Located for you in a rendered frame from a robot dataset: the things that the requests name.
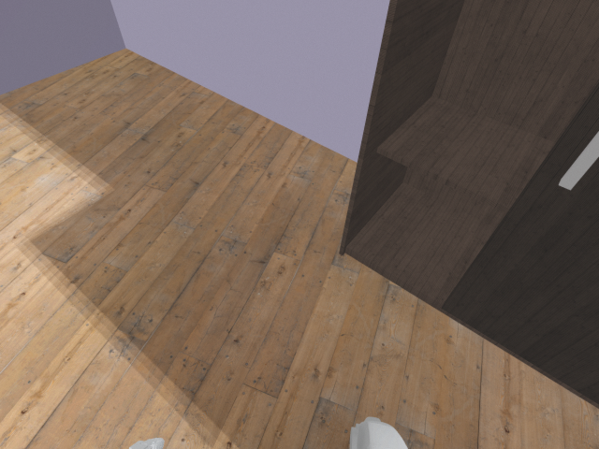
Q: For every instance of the handle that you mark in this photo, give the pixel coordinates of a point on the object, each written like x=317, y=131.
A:
x=581, y=165

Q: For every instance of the wardrobe door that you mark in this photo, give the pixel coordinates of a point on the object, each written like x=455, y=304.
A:
x=534, y=286

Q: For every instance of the right robot thigh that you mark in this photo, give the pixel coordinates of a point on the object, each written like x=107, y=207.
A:
x=375, y=435

